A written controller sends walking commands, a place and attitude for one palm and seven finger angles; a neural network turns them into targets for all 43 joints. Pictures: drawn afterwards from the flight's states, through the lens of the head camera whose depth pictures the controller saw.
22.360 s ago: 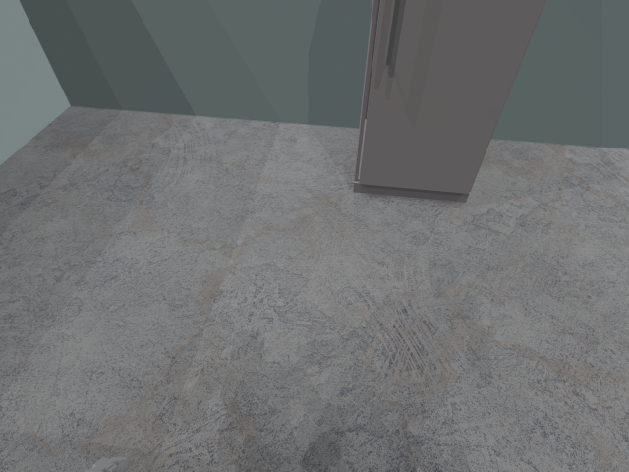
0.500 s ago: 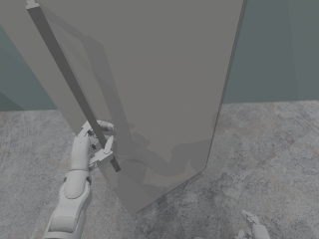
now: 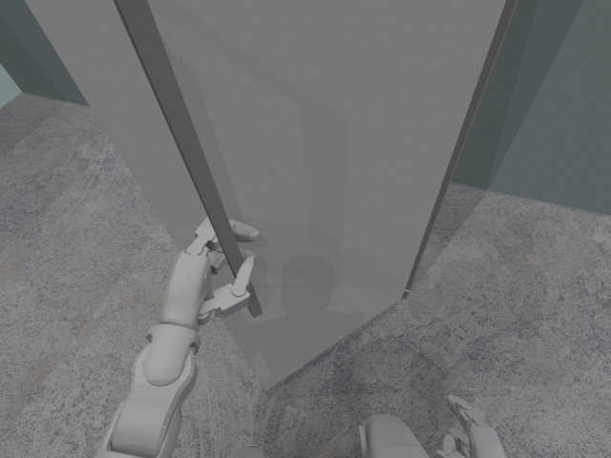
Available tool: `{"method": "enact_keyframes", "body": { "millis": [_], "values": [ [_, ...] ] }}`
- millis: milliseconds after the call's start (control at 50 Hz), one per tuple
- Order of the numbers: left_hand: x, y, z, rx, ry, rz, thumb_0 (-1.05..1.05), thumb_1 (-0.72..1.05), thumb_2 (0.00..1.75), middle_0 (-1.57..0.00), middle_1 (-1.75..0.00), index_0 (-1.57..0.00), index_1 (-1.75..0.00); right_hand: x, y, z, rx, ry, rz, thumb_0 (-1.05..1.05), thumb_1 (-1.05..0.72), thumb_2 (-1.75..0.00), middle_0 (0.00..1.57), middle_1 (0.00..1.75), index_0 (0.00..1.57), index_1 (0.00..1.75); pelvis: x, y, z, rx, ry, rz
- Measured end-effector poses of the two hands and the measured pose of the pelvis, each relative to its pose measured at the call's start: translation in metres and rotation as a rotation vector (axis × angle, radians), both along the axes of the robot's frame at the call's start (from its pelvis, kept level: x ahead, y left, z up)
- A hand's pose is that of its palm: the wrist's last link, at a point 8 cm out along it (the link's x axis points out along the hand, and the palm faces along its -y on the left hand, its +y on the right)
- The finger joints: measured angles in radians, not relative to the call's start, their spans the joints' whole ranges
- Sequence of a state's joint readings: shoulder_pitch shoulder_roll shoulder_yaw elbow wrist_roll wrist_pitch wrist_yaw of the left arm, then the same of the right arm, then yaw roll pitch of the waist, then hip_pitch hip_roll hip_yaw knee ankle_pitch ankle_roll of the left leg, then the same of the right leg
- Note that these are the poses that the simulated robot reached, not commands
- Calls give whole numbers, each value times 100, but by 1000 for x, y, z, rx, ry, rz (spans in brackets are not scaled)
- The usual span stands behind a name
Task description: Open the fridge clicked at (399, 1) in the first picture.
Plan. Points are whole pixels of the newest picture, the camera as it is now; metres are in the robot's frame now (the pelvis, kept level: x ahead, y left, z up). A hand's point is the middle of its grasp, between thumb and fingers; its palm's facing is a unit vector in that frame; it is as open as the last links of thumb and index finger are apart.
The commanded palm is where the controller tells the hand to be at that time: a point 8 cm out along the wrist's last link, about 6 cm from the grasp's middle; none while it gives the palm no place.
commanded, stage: walk backward, drawing the door open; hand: left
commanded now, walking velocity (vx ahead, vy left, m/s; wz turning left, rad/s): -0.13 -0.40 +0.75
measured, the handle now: (212, 211) +0.35 +0.10 +0.16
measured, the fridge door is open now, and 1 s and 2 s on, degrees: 53 89 83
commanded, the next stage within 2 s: stop walking and hold the door back in 0.74 s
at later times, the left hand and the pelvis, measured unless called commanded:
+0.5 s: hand (370, 367) +0.20 -0.06 +0.08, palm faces +0.41 -0.89 -0.22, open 6.2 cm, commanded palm +0.16 -0.04 +0.08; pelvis +0.00 -0.29 -0.02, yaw +27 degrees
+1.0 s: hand (497, 398) +0.17 -0.18 +0.07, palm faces +0.78 -0.54 -0.32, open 6.0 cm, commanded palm +0.12 -0.12 +0.08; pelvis +0.09 -0.51 -0.02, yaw +47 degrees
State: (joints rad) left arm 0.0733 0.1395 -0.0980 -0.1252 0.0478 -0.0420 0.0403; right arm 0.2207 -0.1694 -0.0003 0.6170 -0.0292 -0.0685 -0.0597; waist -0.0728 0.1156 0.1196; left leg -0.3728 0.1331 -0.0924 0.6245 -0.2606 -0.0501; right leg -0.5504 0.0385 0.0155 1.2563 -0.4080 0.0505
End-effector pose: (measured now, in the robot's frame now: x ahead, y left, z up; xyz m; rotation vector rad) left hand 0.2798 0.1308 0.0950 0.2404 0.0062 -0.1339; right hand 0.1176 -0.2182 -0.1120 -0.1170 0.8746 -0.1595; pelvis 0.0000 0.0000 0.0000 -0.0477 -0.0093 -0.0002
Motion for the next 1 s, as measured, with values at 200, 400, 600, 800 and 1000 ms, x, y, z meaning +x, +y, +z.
{"method": "enact_keyframes", "body": {
  "millis": [200, 400, 600, 800, 1000],
  "values": [
    [-57, -59, -4, -33, -47, 224, -2, 68, 83, -36, -132, -31, -135, 42, -112, -16, -49, 12, 169, 1, -90, -90, 20, 30, 20, 30, -16, -118, -11, 21, 20, 233],
    [-96, -114, -4, -22, -59, 391, -2, 67, 83, -40, -134, -32, -138, 98, -161, 12, -48, -130, 388, 1, -90, -90, 20, 29, 20, 29, -19, -221, -7, 49, -30, 322],
    [-136, -189, -1, -1, -29, 656, -1, 67, 82, -38, -129, -30, -139, 146, -228, -6, -37, -85, 551, 1, -90, -90, 20, 29, 20, 30, -1, -329, -13, 70, -5, 549],
    [-157, -246, -3, 20, -76, 780, -2, 65, 81, -42, -135, -34, -139, 161, -272, 2, -54, -37, 746, 1, -90, -90, 20, 29, 20, 29, 30, -419, -9, 58, 24, 716],
    [-163, -300, -3, 101, 2, 1089, -6, 63, 81, -42, -135, -36, -140, 238, -336, -29, -14, -2, 887, 1, -90, -90, 21, 30, 20, 30, 88, -512, -18, 60, -7, 827]
  ]
}}
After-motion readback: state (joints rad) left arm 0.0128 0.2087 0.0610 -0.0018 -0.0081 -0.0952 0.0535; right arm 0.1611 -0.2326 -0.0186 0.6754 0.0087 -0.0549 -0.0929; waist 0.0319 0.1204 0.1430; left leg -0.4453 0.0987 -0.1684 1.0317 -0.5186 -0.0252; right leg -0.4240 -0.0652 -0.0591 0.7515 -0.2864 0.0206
